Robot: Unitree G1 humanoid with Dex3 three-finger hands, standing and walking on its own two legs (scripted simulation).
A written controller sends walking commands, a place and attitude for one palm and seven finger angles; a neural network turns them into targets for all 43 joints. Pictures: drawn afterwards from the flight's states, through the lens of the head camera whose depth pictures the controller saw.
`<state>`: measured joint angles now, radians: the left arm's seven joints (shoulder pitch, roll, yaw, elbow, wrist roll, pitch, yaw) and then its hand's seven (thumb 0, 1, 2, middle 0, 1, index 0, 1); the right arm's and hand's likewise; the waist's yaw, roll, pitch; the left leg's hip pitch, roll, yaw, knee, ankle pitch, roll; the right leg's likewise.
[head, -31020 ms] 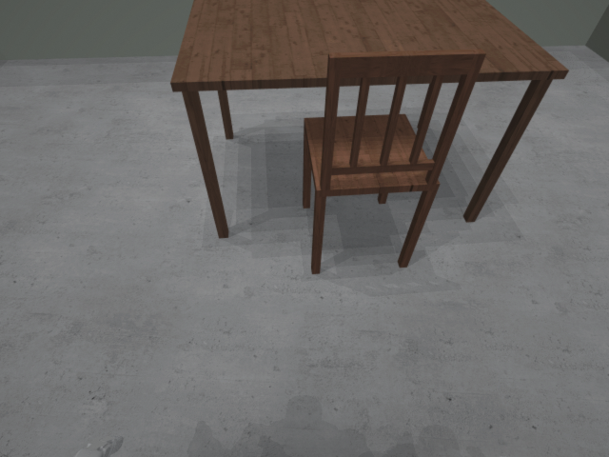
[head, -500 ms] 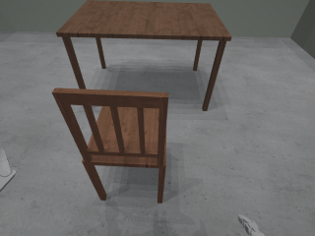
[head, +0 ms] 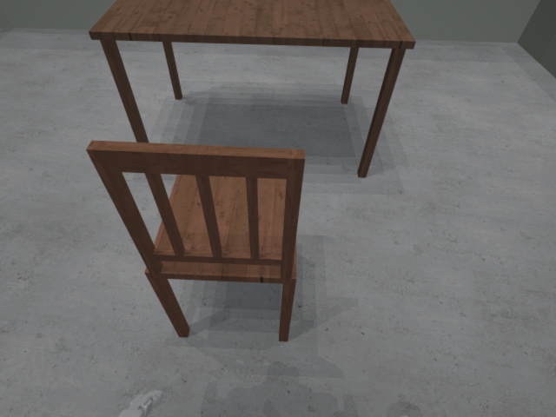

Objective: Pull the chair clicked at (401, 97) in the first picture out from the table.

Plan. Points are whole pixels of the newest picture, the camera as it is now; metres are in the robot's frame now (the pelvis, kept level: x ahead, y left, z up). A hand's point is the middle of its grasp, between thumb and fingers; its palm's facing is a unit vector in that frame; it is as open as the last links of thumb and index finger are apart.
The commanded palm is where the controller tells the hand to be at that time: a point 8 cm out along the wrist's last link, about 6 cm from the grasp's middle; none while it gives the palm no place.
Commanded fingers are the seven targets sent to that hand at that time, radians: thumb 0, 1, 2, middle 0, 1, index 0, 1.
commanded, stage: let the arm hang, fingers relaxed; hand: left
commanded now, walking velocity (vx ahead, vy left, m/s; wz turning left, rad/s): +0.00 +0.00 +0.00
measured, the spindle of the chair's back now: (210, 218) +0.50 +0.17 -0.08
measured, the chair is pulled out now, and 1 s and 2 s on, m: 0.64 0.64 0.64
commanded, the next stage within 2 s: look to check the result in 0.86 s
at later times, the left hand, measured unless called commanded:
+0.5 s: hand out of the picture -0.03 +0.15 -0.16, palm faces +0.02 -0.97 -0.23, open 7.3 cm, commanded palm none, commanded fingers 0.00 0.90 0.90 -0.20 -0.30 -0.20 -0.30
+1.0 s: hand out of the picture +0.01 +0.12 -0.17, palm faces +0.03 -0.98 -0.18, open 7.3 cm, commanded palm none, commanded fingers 0.00 0.90 0.90 -0.20 -0.30 -0.20 -0.30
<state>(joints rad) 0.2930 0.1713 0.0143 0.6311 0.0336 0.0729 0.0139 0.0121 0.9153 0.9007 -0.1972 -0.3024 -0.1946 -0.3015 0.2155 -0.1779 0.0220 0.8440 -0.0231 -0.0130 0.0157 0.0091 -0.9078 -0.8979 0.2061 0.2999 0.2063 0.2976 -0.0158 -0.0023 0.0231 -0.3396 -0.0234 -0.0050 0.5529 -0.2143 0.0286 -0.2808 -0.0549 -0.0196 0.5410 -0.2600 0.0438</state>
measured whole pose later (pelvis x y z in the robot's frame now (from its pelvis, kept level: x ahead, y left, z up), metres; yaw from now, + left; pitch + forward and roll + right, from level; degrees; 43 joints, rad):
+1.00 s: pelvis +0.02 -0.04 +0.01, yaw +0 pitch -1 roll +0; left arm 0.32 0.12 -0.01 1.07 0.01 0.00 0.04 0.01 0.92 0.90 -0.20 -0.30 -0.20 -0.30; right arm 0.35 -0.12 0.00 1.09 -0.01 0.00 -0.03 0.00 -0.91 -0.90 0.20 0.30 0.20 0.30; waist 0.00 0.01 0.06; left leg -0.25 0.03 -0.03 0.46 -0.20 -0.03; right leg -0.19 0.00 -0.04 0.46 -0.25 -0.02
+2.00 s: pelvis +0.03 -0.03 +0.01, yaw +0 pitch -1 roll +0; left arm 0.33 0.12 0.00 1.08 0.01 0.00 0.04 0.01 0.91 0.90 -0.20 -0.30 -0.20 -0.30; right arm 0.34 -0.11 0.00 1.10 -0.01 -0.01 -0.03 0.00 -0.91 -0.90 0.20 0.30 0.20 0.30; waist 0.00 0.01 0.06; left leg -0.22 0.02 -0.03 0.44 -0.20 -0.02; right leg -0.17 -0.01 -0.04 0.44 -0.26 -0.01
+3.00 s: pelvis +0.02 -0.03 +0.01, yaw +0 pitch -1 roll +0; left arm 0.34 0.11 -0.01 1.08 0.01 0.00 0.04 0.01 0.91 0.90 -0.20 -0.30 -0.20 -0.30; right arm 0.34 -0.10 0.00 1.10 0.00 -0.01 -0.04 0.00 -0.91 -0.90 0.20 0.30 0.20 0.30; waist 0.00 0.00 0.06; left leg -0.23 0.02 -0.02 0.45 -0.20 -0.02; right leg -0.18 -0.01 -0.04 0.45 -0.25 -0.01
